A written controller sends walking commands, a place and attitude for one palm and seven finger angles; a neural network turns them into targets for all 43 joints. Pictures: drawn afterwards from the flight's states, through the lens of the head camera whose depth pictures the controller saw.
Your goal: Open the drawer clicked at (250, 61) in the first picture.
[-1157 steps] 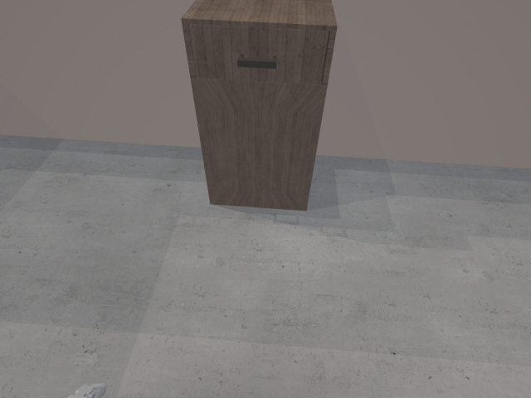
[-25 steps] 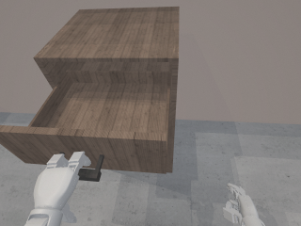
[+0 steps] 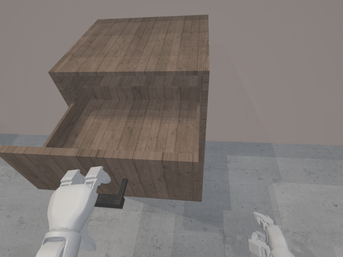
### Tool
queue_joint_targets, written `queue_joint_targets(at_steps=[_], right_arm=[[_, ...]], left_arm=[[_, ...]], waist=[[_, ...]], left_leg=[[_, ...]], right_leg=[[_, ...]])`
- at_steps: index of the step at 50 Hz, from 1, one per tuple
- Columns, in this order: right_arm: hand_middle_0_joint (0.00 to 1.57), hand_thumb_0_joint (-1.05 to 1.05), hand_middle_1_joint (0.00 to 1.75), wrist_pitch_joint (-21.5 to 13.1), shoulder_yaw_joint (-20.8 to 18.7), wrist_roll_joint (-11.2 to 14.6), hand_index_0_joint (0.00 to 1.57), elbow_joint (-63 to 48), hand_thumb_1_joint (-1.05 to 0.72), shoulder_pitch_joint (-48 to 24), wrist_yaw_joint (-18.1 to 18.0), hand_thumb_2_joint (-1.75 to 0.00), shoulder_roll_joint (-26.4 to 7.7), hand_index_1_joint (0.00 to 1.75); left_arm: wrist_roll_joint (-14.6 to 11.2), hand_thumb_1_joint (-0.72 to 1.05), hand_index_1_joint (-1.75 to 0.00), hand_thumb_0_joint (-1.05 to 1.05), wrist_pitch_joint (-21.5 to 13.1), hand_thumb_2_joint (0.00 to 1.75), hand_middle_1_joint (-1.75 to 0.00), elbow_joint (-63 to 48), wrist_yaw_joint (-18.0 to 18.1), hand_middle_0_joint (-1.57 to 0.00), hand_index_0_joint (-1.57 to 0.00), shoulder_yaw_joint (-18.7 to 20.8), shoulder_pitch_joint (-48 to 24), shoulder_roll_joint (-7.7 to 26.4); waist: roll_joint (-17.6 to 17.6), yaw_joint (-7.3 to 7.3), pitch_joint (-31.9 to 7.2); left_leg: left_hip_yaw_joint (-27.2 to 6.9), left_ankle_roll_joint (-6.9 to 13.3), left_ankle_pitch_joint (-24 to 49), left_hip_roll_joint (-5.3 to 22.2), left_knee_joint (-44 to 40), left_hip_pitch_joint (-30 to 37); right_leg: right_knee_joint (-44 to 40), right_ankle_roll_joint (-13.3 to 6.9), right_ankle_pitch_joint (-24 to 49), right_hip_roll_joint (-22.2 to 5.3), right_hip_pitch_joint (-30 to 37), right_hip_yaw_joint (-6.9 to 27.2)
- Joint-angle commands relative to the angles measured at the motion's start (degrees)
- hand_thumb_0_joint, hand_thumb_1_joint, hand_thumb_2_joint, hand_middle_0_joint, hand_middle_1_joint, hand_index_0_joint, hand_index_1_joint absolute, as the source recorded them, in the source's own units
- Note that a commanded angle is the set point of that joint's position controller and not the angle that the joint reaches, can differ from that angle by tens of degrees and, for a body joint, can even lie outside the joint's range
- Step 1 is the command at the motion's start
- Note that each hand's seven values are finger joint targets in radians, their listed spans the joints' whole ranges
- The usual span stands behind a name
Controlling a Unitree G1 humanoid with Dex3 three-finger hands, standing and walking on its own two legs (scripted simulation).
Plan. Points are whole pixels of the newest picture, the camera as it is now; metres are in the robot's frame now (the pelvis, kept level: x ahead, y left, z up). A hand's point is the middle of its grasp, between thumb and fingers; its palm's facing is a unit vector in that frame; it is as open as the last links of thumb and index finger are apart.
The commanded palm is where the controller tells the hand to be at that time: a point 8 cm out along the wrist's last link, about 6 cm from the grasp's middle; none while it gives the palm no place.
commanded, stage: lift the hand off the handle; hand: left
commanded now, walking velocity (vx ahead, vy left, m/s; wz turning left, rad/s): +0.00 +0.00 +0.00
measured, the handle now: (98, 190) +0.25 +0.21 +0.04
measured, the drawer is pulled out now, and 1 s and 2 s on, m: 0.30 0.30 0.30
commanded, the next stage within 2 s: draw the hand back to the body in 1.08 s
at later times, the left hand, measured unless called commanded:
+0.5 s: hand (73, 192) +0.21 +0.22 +0.11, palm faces +0.09 -0.13 -0.99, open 13.5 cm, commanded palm +0.18 +0.21 +0.17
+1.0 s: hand (61, 166) +0.22 +0.21 +0.19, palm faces +0.17 -0.12 -0.98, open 13.9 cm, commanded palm +0.18 +0.21 +0.24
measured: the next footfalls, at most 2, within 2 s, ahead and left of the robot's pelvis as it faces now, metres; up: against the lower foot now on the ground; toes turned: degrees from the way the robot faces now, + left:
none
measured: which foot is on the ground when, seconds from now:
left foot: down 0.00-1.00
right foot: down 0.00-1.00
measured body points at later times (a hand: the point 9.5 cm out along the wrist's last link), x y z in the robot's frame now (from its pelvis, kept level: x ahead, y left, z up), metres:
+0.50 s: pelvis +0.01 +0.01 +0.02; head +0.00 -0.03 +0.47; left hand +0.20 +0.22 +0.17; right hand +0.24 -0.18 -0.07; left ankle +0.02 +0.13 -0.71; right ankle -0.01 -0.10 -0.71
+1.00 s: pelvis +0.01 +0.00 +0.03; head -0.01 -0.05 +0.47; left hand +0.21 +0.22 +0.24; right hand +0.25 -0.19 -0.06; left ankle +0.02 +0.13 -0.71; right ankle -0.01 -0.10 -0.71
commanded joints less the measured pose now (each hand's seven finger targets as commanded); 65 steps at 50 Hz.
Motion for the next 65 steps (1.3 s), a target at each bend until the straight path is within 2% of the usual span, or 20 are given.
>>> queue_joint_targets(at_steps=[1,4,10,15,18,21,24,25,28,37,42,43,47,48,51,53,59,62,63,65], right_arm=[[0.20,0.00,0.30,-3.1,-1.2,-0.1,0.20,-10.5,-0.90,-10.1,-0.1,-0.90,-5.3,0.30],[0.20,0.00,0.30,-3.0,-0.9,0.2,0.20,-11.0,-0.90,-10.2,0.7,-0.90,-5.3,0.30],[0.20,0.00,0.30,-2.3,-0.3,0.9,0.20,-11.1,-0.90,-10.9,1.1,-0.90,-5.6,0.30],[0.20,0.00,0.30,-2.5,0.3,0.9,0.20,-11.9,-0.90,-11.3,1.2,-0.90,-5.6,0.30],[0.20,0.00,0.30,-2.6,0.6,1.3,0.20,-12.5,-0.90,-12.4,1.0,-0.90,-6.0,0.30],[0.20,0.00,0.30,-2.1,0.7,1.0,0.20,-11.6,-0.90,-12.0,1.2,-0.90,-5.7,0.30],[0.20,0.00,0.30,-2.3,0.9,1.5,0.20,-12.1,-0.90,-12.4,1.6,-0.90,-5.7,0.30],[0.20,0.00,0.30,-2.1,0.6,1.6,0.20,-11.7,-0.90,-12.5,1.5,-0.90,-5.6,0.30],[0.20,0.00,0.30,-2.2,1.0,1.9,0.20,-12.2,-0.90,-14.4,1.3,-0.90,-6.1,0.30],[0.20,0.00,0.30,-1.2,1.3,2.5,0.20,-11.3,-0.90,-15.0,2.3,-0.90,-6.1,0.30],[0.20,0.00,0.30,-0.5,1.6,3.1,0.20,-12.4,-0.90,-16.3,2.4,-0.90,-6.7,0.30],[0.20,0.00,0.30,-1.0,1.8,3.7,0.20,-13.1,-0.90,-18.2,2.5,-0.90,-6.9,0.30],[0.20,0.00,0.30,-0.8,1.8,3.3,0.20,-13.7,-0.90,-16.1,2.8,-0.90,-7.2,0.30],[0.20,0.00,0.30,-1.5,1.8,3.9,0.20,-14.2,-0.90,-17.5,2.7,-0.90,-7.4,0.30],[0.20,0.00,0.30,-1.0,1.5,3.3,0.20,-12.7,-0.90,-15.0,3.2,-0.90,-7.2,0.30],[0.20,0.00,0.30,-1.2,1.6,4.1,0.20,-13.0,-0.90,-16.8,3.3,-0.90,-7.4,0.30],[0.20,0.00,0.30,-2.0,1.7,3.2,0.20,-13.9,-0.90,-15.4,2.7,-0.90,-7.1,0.30],[0.20,0.00,0.30,-2.3,1.6,3.0,0.20,-13.8,-0.90,-14.6,2.2,-0.90,-7.5,0.30],[0.20,0.00,0.30,-3.0,1.6,3.5,0.20,-14.1,-0.90,-15.6,2.0,-0.90,-7.6,0.30],[0.20,0.00,0.30,-2.6,1.7,2.9,0.20,-13.1,-0.90,-13.7,2.0,-0.90,-7.1,0.30]], left_arm=[[-0.2,-0.50,-1.20,0.00,1.4,0.30,-1.20,-16.5,1.6,-0.30,-0.30,9.5,-6.7,10.1],[-0.4,-0.50,-1.20,0.00,2.3,0.30,-1.20,-18.9,-0.1,-0.30,-0.30,7.5,-5.0,8.6],[-1.3,-0.50,-1.20,0.00,4.6,0.30,-1.20,-20.2,-5.2,-0.30,-0.30,4.2,-7.6,7.7],[-0.9,-0.50,-1.20,0.00,4.2,0.30,-1.20,-25.4,-7.5,-0.30,-0.30,4.3,-10.2,9.2],[-2.0,-0.50,-1.20,0.00,4.0,0.30,-1.20,-26.5,-8.2,-0.30,-0.30,8.3,-8.6,12.3],[-2.1,-0.50,-1.20,0.00,3.7,0.30,-1.20,-26.9,-9.0,-0.30,-0.30,6.8,-10.8,10.7],[-3.2,-0.50,-1.20,0.00,4.1,0.30,-1.20,-29.5,-10.1,-0.30,-0.30,6.7,-11.6,10.6],[-3.7,-0.50,-1.20,0.00,4.1,0.30,-1.20,-28.6,-10.4,-0.30,-0.30,7.6,-11.2,11.4],[-4.5,-0.50,-1.20,0.00,4.4,0.30,-1.20,-30.3,-11.0,-0.30,-0.30,9.9,-12.7,13.5],[-5.1,-0.50,-1.20,0.00,7.2,0.30,-1.20,-28.3,-15.0,-0.30,-0.30,7.8,-14.1,13.0],[-6.7,-0.50,-1.20,0.00,8.9,0.30,-1.20,-30.6,-17.9,-0.30,-0.30,11.6,-14.5,17.2],[-8.5,-0.50,-1.20,0.00,9.1,0.30,-1.20,-31.9,-18.2,-0.30,-0.30,13.9,-14.3,18.8],[-9.6,-0.50,-1.20,0.00,7.7,0.30,-1.20,-36.8,-19.0,-0.30,-0.30,13.7,-13.3,18.6],[-11.0,-0.50,-1.20,0.00,7.7,0.30,-1.20,-37.9,-18.9,-0.30,-0.30,16.4,-12.8,20.4],[-10.9,-0.50,-1.20,0.00,7.4,0.30,-1.20,-32.6,-19.7,-0.30,-0.30,15.1,-7.7,17.6],[-11.5,-0.50,-1.20,0.00,8.0,0.30,-1.20,-32.4,-20.1,-0.30,-0.30,15.7,-10.5,18.2],[-9.8,-0.50,-1.20,0.00,5.9,0.30,-1.20,-35.1,-20.0,-0.30,-0.30,14.4,-15.1,19.1],[-10.0,-0.50,-1.20,0.00,4.3,0.30,-1.20,-35.3,-19.4,-0.30,-0.30,15.8,-13.5,20.4],[-11.0,-0.50,-1.20,0.00,4.2,0.30,-1.20,-35.6,-18.8,-0.30,-0.30,19.3,-13.2,23.3],[-10.4,-0.50,-1.20,0.00,3.8,0.30,-1.20,-31.8,-18.9,-0.30,-0.30,19.0,-10.4,21.8]], waist=[[-4.4,1.14,-7.2],[-2.4,1.35,-6.7],[-4.4,0.75,-2.7],[-2.4,1.51,-5.2],[-2.1,1.83,-5.2],[-1.9,1.64,-3.4],[-0.1,1.77,-5.4],[-2.4,1.70,-4.2],[-2.0,1.78,-5.0],[-3.0,1.92,-2.3],[-3.8,2.58,-4.3],[-2.7,2.53,-4.6],[-2.0,2.39,-5.4],[-1.5,2.23,-5.4],[-4.6,1.91,-0.8],[-2.9,1.26,0.7],[-2.5,2.02,-4.9],[-2.6,1.81,-4.5],[-1.4,1.87,-4.9],[-3.8,1.96,-2.8]], left_leg=[[-1.7,1.9,9.3,-2.8,-6.2,10.4],[-1.7,1.7,10.7,-2.2,-7.6,12.3],[-2.0,2.0,9.7,-1.9,-10.4,13.8],[-2.0,2.1,12.6,-1.7,-11.7,16.9],[-2.2,1.8,14.0,-1.3,-12.2,17.7],[-2.0,1.7,14.1,-1.4,-13.4,18.2],[-2.4,1.6,15.6,-1.0,-14.7,19.3],[-2.3,1.7,16.1,-1.0,-14.8,19.5],[-2.7,1.5,16.0,-0.9,-15.5,20.3],[-2.2,1.4,17.3,-1.1,-18.1,20.5],[-1.9,1.5,18.2,-1.3,-18.6,20.7],[-2.2,1.4,17.3,-1.0,-18.4,20.3],[-1.9,1.4,19.9,-1.2,-17.8,21.4],[-2.0,1.2,19.0,-0.6,-17.4,21.1],[-1.8,1.4,17.9,-1.0,-17.5,19.7],[-1.8,1.1,15.1,-0.8,-17.9,18.8],[-2.1,1.6,14.8,-1.6,-17.0,20.7],[-2.2,1.6,15.5,-1.5,-16.8,21.3],[-2.2,1.4,14.5,-1.2,-16.5,21.0],[-2.0,1.6,15.7,-1.4,-16.3,20.3]], right_leg=[[-10.5,-0.1,14.0,0.4,0.7,2.1],[-11.1,-0.3,13.4,0.4,1.4,1.4],[-14.4,0.2,11.3,0.4,2.6,1.2],[-15.3,-0.1,13.8,0.1,5.7,1.0],[-16.5,-0.2,16.3,0.1,7.5,1.8],[-17.5,0.0,15.2,0.1,7.4,1.0],[-17.6,-0.2,15.9,-0.1,9.4,0.6],[-18.3,0.0,16.8,0.1,9.7,0.7],[-19.1,0.0,17.5,0.1,11.1,1.4],[-20.7,0.4,18.3,-0.4,13.0,0.6],[-20.8,0.7,20.7,-0.8,16.2,1.4],[-20.7,0.6,20.7,-0.6,16.8,1.9],[-21.0,1.0,23.4,-1.1,16.6,1.3],[-20.9,0.8,22.7,-0.7,16.6,1.9],[-21.8,1.1,21.2,-0.7,14.1,0.9],[-21.9,0.8,18.3,-0.7,13.2,1.6],[-21.7,0.8,16.7,-1.2,14.0,1.7],[-22.1,1.1,18.2,-1.7,13.6,1.8],[-22.1,0.8,18.0,-1.5,14.3,2.7],[-22.1,1.0,19.5,-1.8,13.5,2.1]])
